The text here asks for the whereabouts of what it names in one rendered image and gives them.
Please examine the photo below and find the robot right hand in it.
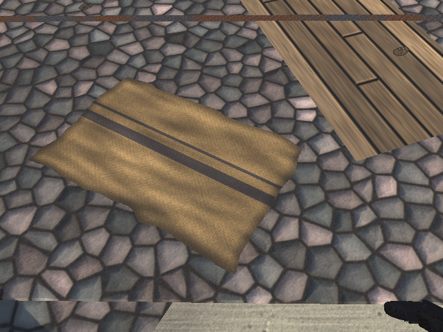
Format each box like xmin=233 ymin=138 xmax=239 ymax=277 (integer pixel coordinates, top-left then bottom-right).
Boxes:
xmin=384 ymin=299 xmax=443 ymax=332

